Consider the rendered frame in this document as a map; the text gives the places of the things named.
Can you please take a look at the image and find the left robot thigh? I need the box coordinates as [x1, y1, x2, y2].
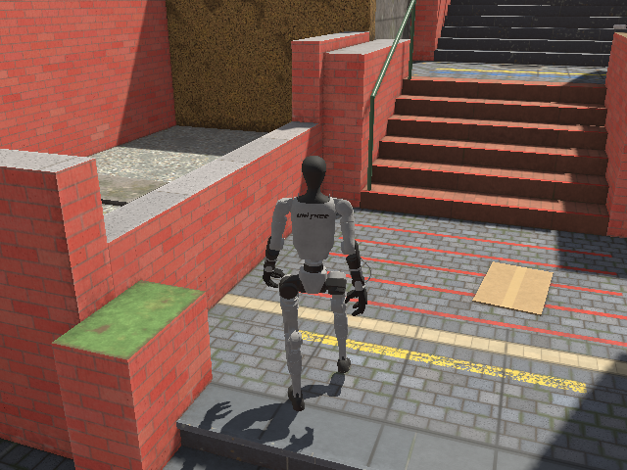
[279, 274, 303, 350]

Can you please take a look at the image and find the left robot hand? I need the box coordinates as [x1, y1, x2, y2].
[263, 268, 285, 288]

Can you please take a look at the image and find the robot right upper arm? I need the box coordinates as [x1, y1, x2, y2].
[334, 198, 356, 255]

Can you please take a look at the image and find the humanoid robot torso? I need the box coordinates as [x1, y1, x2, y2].
[291, 193, 337, 294]

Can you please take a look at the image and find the right robot hand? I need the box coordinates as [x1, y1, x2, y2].
[345, 288, 367, 316]

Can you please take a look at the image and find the left robot forearm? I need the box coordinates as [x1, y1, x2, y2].
[264, 236, 280, 272]

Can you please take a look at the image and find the right robot forearm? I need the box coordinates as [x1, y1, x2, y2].
[346, 240, 365, 291]

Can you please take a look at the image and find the robot left upper arm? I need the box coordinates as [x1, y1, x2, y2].
[269, 198, 293, 251]

